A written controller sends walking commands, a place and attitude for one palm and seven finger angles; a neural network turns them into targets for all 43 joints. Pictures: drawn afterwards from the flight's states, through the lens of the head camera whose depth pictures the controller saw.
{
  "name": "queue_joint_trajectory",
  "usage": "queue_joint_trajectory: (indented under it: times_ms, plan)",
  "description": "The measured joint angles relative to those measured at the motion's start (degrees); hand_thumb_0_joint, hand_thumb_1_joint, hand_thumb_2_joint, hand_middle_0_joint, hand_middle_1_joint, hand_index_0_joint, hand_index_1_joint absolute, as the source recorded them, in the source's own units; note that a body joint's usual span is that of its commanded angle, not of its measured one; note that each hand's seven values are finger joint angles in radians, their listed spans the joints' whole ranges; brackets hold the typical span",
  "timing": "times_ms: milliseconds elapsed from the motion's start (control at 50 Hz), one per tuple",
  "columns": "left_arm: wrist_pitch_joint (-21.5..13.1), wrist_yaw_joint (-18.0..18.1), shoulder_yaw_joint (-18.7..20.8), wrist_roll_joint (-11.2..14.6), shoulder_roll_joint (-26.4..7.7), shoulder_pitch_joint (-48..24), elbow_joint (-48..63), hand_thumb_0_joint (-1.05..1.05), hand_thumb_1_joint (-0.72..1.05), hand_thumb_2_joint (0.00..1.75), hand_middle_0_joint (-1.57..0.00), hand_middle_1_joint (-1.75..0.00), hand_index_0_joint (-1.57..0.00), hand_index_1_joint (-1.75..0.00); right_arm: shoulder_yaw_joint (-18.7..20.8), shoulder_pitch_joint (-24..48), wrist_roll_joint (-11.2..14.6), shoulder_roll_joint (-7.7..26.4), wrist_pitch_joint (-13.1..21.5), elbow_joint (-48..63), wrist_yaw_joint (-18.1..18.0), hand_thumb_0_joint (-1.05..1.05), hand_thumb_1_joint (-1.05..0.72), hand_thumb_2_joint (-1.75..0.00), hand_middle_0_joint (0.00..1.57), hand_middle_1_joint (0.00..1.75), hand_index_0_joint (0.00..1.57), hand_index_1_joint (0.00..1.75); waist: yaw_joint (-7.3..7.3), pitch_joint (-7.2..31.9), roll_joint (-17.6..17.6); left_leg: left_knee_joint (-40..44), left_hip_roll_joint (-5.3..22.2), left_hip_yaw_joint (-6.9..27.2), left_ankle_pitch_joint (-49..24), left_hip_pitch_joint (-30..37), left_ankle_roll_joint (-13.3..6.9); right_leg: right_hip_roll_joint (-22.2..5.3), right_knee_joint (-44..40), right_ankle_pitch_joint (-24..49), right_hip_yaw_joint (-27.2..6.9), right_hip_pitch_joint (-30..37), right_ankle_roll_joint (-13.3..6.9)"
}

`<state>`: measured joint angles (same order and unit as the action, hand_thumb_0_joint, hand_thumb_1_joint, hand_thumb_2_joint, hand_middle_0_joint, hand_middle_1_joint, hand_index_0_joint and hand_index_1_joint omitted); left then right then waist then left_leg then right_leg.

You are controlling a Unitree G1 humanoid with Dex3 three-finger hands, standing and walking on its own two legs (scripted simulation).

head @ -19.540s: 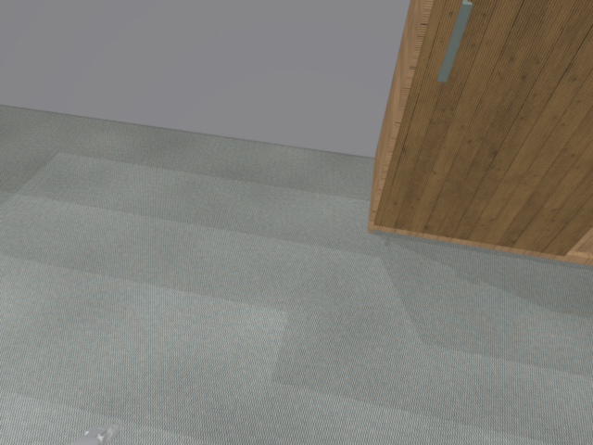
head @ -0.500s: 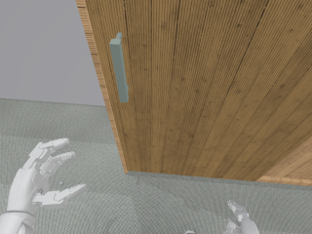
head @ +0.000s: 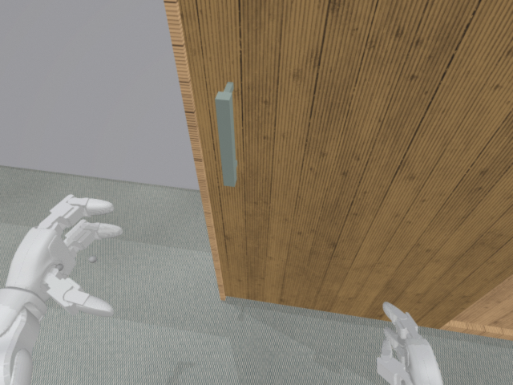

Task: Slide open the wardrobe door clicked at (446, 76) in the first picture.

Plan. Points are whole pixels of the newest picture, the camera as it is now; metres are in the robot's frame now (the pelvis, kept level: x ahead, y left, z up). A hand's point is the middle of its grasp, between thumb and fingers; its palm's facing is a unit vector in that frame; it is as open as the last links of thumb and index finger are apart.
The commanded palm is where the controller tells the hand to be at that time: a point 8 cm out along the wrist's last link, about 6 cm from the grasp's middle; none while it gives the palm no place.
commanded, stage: raise the hand with hooked fingers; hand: left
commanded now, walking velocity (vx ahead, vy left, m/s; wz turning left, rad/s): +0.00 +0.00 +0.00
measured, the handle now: (229, 137) +0.51 +0.10 +0.11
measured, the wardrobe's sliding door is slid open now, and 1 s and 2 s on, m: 0.00 0.00 0.00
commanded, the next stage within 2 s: move the hooked fingers beside the handle in 0.72 s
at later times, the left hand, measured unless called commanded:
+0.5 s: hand (96, 231) +0.27 +0.25 +0.13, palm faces -0.03 -1.00 -0.06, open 14.0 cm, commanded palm +0.24 +0.30 +0.14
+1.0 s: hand (103, 227) +0.28 +0.24 +0.13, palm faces -0.01 -1.00 -0.04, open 14.0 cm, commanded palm +0.26 +0.28 +0.14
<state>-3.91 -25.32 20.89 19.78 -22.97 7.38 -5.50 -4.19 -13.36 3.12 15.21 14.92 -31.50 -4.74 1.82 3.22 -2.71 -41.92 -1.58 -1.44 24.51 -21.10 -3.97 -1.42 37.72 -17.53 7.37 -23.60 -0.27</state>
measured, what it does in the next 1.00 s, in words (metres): stands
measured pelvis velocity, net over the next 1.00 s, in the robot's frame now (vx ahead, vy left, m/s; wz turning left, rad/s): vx -0.01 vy -0.02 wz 0.00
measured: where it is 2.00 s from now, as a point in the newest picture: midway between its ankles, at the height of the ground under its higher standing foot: outside the picture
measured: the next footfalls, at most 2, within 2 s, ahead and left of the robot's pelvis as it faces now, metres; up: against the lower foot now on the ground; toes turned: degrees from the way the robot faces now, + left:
none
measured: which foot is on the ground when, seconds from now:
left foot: down 0.00-1.00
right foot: down 0.00-1.00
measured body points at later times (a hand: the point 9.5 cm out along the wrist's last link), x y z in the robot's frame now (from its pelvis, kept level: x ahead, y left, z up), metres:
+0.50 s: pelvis +0.00 -0.02 +0.01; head +0.01 -0.02 +0.46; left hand +0.27 +0.30 +0.14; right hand +0.16 -0.26 -0.06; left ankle -0.03 +0.07 -0.72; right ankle +0.02 -0.12 -0.72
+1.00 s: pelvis -0.01 -0.02 +0.01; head +0.01 -0.03 +0.46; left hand +0.28 +0.30 +0.13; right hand +0.17 -0.26 -0.06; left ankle -0.03 +0.07 -0.72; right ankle +0.02 -0.12 -0.72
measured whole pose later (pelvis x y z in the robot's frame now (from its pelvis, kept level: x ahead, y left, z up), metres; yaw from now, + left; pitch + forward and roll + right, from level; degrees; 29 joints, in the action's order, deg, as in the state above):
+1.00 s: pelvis -0.01 -0.02 +0.01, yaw +0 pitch +2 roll -1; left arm -3.5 -29.0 23.9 19.5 -24.8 -5.7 -18.5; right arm -3.9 -14.1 3.7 16.2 13.4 -34.0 -6.6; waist 1.7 0.9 -2.4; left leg -35.9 -0.9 -1.4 21.0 -16.7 -2.3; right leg -0.4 33.2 -15.0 7.3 -20.0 -2.0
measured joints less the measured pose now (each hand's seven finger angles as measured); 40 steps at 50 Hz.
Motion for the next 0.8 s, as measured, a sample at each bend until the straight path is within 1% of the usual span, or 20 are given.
queue_joint_trajectory:
  times_ms: [60, 180, 240, 320, 380, 440, 500, 560, 620, 700, 800]
  plan:
    - [0.8, -0.8, 0.3, -0.3, -0.4, -1.5, -0.9, -0.01, -0.48, 0.31, -0.3, -1.19, -0.3, -1.19, -0.4, -0.1, -0.2, -0.2, -0.3, -0.5, -0.3, 0.02, -0.9, -0.9, 0.2, 0.3, 0.2, 0.3, 0.29, -0.7, -0.1, 1.2, -0.1, 0.0, -0.7, 1.1, 0.1, 0.0, -1.1, 0.6, 0.0, 1.0, 0.0]
    - [-1.2, -1.6, 3.5, 0.4, -2.2, -6.6, -3.3, -0.01, -0.5, 0.3, -0.31, -1.2, -0.3, -1.2, -0.9, -1.2, -0.2, -0.5, -0.7, -2.2, -0.9, 0.02, -0.9, -0.9, 0.2, 0.3, 0.2, 0.3, 0.51, -1.4, 0.3, 3.9, -0.1, 0.2, -1.9, 3.8, 0.4, 0.2, -3.5, 1.6, 0.1, 3.7, -0.4]
    - [0.2, -3.2, 4.8, 0.5, -3.9, -10.0, -7.4, -0.01, -0.5, 0.3, -0.31, -1.2, -0.3, -1.2, -1.0, -1.6, 0.2, -0.2, -1.3, -2.7, -1.1, 0.02, -0.9, -0.9, 0.2, 0.3, 0.2, 0.3, 0.29, -1.5, 0.2, 5.1, -0.1, 0.2, -2.6, 4.5, 0.5, 0.2, -4.5, 2.1, 0.2, 4.4, -0.5]
    - [3.0, -5.2, 4.9, 0.4, -5.6, -12.4, -12.3, -0.01, -0.5, 0.3, -0.3, -1.2, -0.3, -1.2, -0.7, -1.9, 0.5, 0.8, -2.0, -2.4, -1.0, 0.02, -0.9, -0.9, 0.2, 0.3, 0.2, 0.3, -0.42, -1.7, 0.0, 5.9, -0.1, 0.0, -3.3, 4.4, 0.6, 0.2, -4.9, 2.6, -0.1, 3.9, -0.7]
    - [3.3, -5.9, 4.4, 0.2, -4.7, -11.0, -11.6, -0.01, -0.5, 0.3, -0.3, -1.2, -0.3, -1.2, -0.1, -2.1, 0.4, 1.3, -1.9, -2.0, -0.5, 0.02, -0.9, -0.9, 0.2, 0.3, 0.2, 0.3, -0.92, -1.9, 0.1, 6.2, 0.0, -0.4, -3.4, 4.2, 0.7, 0.4, -4.8, 2.7, -0.5, 3.4, -0.8]
    - [1.9, -5.6, 4.2, 0.5, -2.9, -8.6, -8.6, -0.01, -0.5, 0.3, -0.3, -1.2, -0.3, -1.2, 0.5, -2.4, 0.0, 1.5, -1.5, -1.8, -0.1, 0.02, -0.9, -0.9, 0.2, 0.3, 0.2, 0.3, -1.04, -1.8, 0.5, 6.5, 0.3, -0.8, -3.4, 4.6, 0.9, 0.7, -5.0, 2.7, -0.9, 3.5, -1.0]
    - [0.1, -4.4, 4.7, 0.8, -1.6, -7.3, -6.8, -0.01, -0.5, 0.3, -0.3, -1.2, -0.3, -1.2, 0.8, -2.6, -0.1, 1.4, -1.2, -1.9, -0.1, 0.02, -0.9, -0.9, 0.2, 0.3, 0.2, 0.3, -0.94, -1.6, 0.9, 6.8, 0.6, -0.9, -3.3, 5.2, 1.1, 1.0, -5.2, 2.7, -1.0, 4.1, -1.2]
    - [-0.2, -3.3, 5.4, 0.7, -1.7, -7.9, -7.7, -0.01, -0.5, 0.3, -0.31, -1.2, -0.3, -1.2, 0.9, -2.5, 0.1, 1.2, -1.2, -2.0, -0.5, 0.02, -0.9, -0.9, 0.2, 0.3, 0.2, 0.3, -0.78, -1.7, 1.1, 6.9, 0.7, -0.7, -3.4, 5.5, 1.3, 1.2, -5.3, 2.6, -0.8, 4.4, -1.4]
    - [0.9, -2.8, 5.4, 0.1, -2.3, -9.0, -9.4, -0.01, -0.5, 0.3, -0.31, -1.2, -0.3, -1.2, 0.8, -2.0, 0.4, 1.2, -1.4, -1.9, -0.9, 0.02, -0.9, -0.9, 0.2, 0.3, 0.2, 0.3, -0.56, -2.2, 0.8, 6.9, 0.7, -0.4, -3.5, 5.5, 1.4, 1.2, -5.4, 2.7, -0.5, 4.6, -1.5]
    - [1.4, -3.5, 4.4, -0.3, -2.4, -9.2, -9.5, -0.01, -0.5, 0.3, -0.3, -1.2, -0.3, -1.2, 0.7, -1.4, 0.4, 1.3, -1.3, -2.0, -1.2, 0.02, -0.9, -0.9, 0.2, 0.3, 0.2, 0.3, -0.39, -2.4, 0.2, 6.9, 0.7, -0.3, -3.7, 5.3, 1.5, 1.1, -5.4, 2.8, -0.4, 4.4, -1.6]
    - [0.2, -4.7, 4.6, 0.8, -2.2, -8.9, -9.4, -0.01, -0.5, 0.3, -0.3, -1.2, -0.3, -1.2, 0.4, -0.8, 0.3, 0.7, -1.2, -2.3, -1.1, 0.02, -0.9, -0.9, 0.2, 0.3, 0.2, 0.3, -0.38, -1.9, 0.3, 6.8, 0.9, -0.4, -3.6, 5.1, 1.6, 1.3, -5.0, 2.6, -0.5, 4.0, -1.7]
